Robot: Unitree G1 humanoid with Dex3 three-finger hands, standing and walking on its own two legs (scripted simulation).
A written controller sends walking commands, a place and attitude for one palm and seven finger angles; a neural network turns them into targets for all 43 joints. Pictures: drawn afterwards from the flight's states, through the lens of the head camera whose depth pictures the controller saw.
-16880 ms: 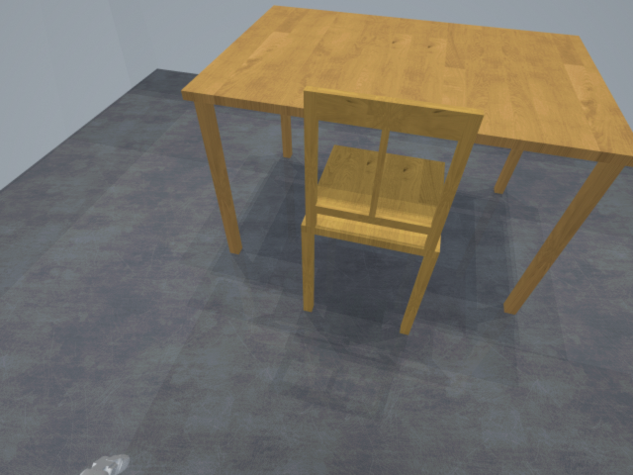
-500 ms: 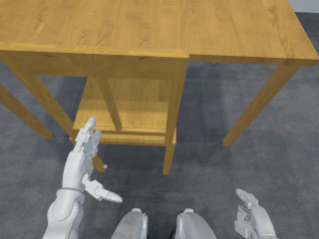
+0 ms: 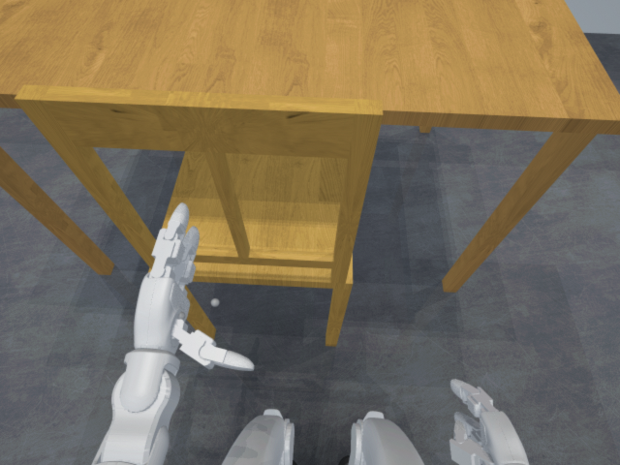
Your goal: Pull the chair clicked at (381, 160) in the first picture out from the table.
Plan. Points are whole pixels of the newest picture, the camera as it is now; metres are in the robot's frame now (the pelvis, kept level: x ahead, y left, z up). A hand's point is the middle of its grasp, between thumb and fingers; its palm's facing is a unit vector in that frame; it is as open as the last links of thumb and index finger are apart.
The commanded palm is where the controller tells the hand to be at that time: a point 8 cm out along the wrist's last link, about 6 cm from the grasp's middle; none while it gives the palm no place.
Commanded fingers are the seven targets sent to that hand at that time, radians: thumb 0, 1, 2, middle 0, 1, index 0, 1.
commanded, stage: aim the fingers beside a spindle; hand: left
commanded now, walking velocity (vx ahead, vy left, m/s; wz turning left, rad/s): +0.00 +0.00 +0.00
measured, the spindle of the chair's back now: (232, 210) +0.45 +0.14 +0.01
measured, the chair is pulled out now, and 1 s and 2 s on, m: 0.00 0.00 0.00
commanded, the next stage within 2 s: none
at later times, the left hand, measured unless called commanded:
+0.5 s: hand (251, 326) +0.29 +0.09 +0.00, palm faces -0.11 -0.99 +0.04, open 16.9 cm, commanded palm +0.28 +0.17 +0.03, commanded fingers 0.00 -0.50 0.30 -0.06 -0.08 -0.06 -0.08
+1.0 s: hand (202, 286) +0.32 +0.15 +0.05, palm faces +0.08 -0.99 -0.09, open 16.9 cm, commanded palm +0.28 +0.18 +0.02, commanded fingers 0.00 -0.50 0.30 -0.06 -0.08 -0.06 -0.08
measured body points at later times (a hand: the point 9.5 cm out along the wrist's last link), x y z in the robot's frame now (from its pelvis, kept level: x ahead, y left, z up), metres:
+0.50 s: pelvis +0.00 -0.01 +0.00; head +0.11 +0.00 +0.44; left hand +0.29 +0.15 +0.00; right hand +0.17 -0.25 -0.10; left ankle +0.01 +0.07 -0.63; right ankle +0.02 -0.09 -0.63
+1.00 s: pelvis +0.00 -0.01 +0.00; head +0.11 -0.01 +0.44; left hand +0.31 +0.20 +0.05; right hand +0.17 -0.25 -0.11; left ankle +0.01 +0.07 -0.63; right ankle +0.02 -0.09 -0.63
